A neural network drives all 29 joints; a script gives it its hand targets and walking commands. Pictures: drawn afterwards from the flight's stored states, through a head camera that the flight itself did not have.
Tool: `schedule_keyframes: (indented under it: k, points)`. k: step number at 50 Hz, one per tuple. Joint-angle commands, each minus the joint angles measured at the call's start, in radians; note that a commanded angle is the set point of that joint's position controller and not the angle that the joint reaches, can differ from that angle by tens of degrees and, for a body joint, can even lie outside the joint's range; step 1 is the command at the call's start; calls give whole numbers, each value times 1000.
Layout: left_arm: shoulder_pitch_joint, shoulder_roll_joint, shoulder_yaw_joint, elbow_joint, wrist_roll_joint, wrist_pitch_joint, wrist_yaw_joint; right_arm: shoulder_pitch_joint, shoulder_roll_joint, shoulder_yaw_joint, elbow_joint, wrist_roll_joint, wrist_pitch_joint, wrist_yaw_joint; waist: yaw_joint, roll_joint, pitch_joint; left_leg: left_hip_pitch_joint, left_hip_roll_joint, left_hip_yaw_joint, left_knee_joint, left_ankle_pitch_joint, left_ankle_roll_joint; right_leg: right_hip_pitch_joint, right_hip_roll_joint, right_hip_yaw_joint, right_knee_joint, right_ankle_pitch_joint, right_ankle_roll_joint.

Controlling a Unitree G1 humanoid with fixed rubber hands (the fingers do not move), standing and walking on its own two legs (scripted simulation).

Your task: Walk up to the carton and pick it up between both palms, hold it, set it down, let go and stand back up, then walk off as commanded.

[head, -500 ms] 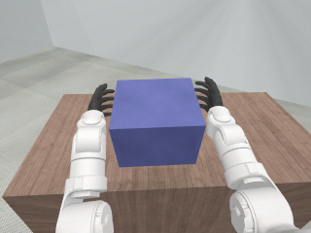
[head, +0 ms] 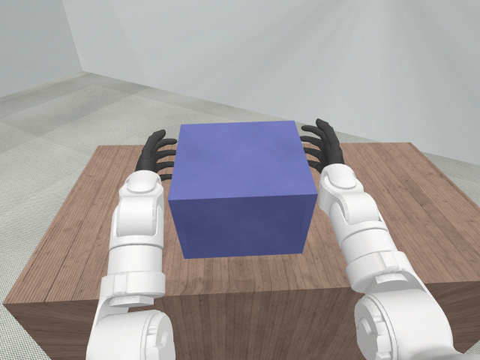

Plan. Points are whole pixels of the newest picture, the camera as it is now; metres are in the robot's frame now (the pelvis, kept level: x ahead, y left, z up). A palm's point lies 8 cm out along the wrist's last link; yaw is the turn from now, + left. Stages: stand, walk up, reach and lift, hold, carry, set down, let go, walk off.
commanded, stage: hold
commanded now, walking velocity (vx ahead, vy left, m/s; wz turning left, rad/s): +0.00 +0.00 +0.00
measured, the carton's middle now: (240, 188) +0.39 +0.02 +0.15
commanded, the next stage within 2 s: set down in 0.74 s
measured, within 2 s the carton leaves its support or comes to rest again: neither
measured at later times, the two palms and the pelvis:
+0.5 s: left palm (148, 175) +0.36 +0.17 +0.19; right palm (330, 165) +0.37 -0.13 +0.21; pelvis +0.00 +0.00 +0.00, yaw +0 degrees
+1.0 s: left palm (148, 168) +0.37 +0.17 +0.20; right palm (329, 159) +0.38 -0.13 +0.21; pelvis +0.01 -0.01 +0.00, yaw +0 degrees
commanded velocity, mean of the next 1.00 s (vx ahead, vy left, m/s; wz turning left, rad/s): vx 0.00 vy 0.00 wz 0.00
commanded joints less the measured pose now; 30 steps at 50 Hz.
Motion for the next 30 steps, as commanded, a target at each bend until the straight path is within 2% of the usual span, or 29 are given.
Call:
schedule_keyframes:
  k: [1, 2, 5, 11, 12, 13, 14, 15, 17, 18, 19, 20, 21, 22, 23, 24, 28, 30]
  points:
    - [-673, -639, -416, -209, -114, -60, -159, -646, 591, 318, -198, 114, -61, 88, -129, 84, -241, 239, -109, 25, -82, 37, 35, 77, -2, -65, -140, 84, 56]
    - [-693, -641, -426, -249, -125, -70, -158, -650, 605, 328, -218, 120, -69, 89, -124, 77, -283, 238, -108, 27, -69, 67, 32, 82, 5, -72, -126, 102, 56]
    - [-671, -633, -416, -212, -114, -61, -157, -644, 592, 315, -196, 116, -63, 90, -121, 84, -237, 228, -109, 27, -77, 49, 33, 73, -1, -66, -136, 88, 56]
    - [-662, -639, -423, -236, -118, -63, -156, -644, 597, 324, -223, 123, -67, 88, -126, 81, -273, 245, -109, 26, -72, 65, 32, 86, 6, -76, -131, 103, 55]
    - [-648, -634, -409, -217, -113, -62, -157, -648, 590, 326, -226, 121, -67, 88, -122, 66, -261, 233, -110, 28, -73, 61, 35, 82, 5, -73, -134, 105, 57]
    - [-662, -633, -415, -236, -119, -67, -157, -625, 595, 323, -215, 118, -63, 86, -130, 69, -268, 243, -109, 25, -78, 61, 34, 86, 6, -73, -136, 109, 55]
    - [-652, -621, -400, -203, -107, -60, -159, -649, 601, 337, -218, 123, -61, 87, -113, 58, -248, 235, -112, 30, -77, 46, 40, 86, -1, -67, -138, 93, 60]
    - [-655, -628, -408, -236, -114, -65, -161, -624, 602, 340, -218, 126, -62, 85, -122, 66, -269, 252, -112, 27, -73, 84, 35, 98, 1, -71, -128, 130, 60]
    - [-665, -620, -395, -217, -107, -61, -162, -632, 603, 327, -208, 122, -60, 85, -119, 66, -250, 235, -113, 31, -75, 42, 39, 88, 1, -72, -138, 98, 61]
    - [-680, -634, -409, -257, -116, -68, -160, -623, 608, 326, -216, 122, -65, 86, -118, 83, -288, 244, -108, 27, -68, 72, 33, 88, 5, -75, -122, 111, 59]
    - [-660, -630, -421, -258, -123, -64, -157, -649, 609, 348, -250, 136, -68, 85, -112, 70, -295, 246, -111, 29, -63, 98, 33, 104, 6, -70, -125, 146, 61]
    - [-649, -638, -419, -238, -119, -60, -156, -646, 605, 349, -243, 136, -65, 82, -123, 75, -285, 252, -114, 27, -65, 107, 34, 98, 6, -73, -124, 158, 60]
    - [-683, -623, -419, -241, -119, -63, -157, -642, 597, 330, -208, 133, -60, 83, -124, 76, -255, 243, -114, 30, -66, 69, 32, 82, 2, -70, -130, 116, 63]
    - [-666, -633, -418, -229, -118, -61, -159, -660, 605, 345, -236, 134, -66, 86, -107, 80, -275, 250, -111, 27, -68, 72, 35, 86, 2, -73, -127, 113, 62]
    - [-656, -626, -408, -209, -109, -57, -158, -635, 592, 330, -202, 121, -58, 86, -116, 72, -238, 239, -111, 28, -77, 51, 38, 72, 0, -68, -135, 91, 58]
    - [-669, -628, -416, -238, -116, -60, -159, -624, 594, 327, -197, 119, -59, 88, -125, 79, -248, 242, -109, 28, -73, 61, 32, 79, 2, -71, -131, 103, 55]
    - [-681, -630, -410, -228, -112, -60, -159, -656, 583, 313, -200, 122, -64, 87, -128, 86, -264, 242, -109, 27, -72, 54, 30, 76, 5, -74, -134, 91, 54]
    - [-667, -628, -412, -230, -110, -61, -154, -641, 594, 317, -192, 119, -60, 89, -117, 81, -260, 234, -108, 26, -72, 56, 32, 75, 6, -73, -128, 86, 55]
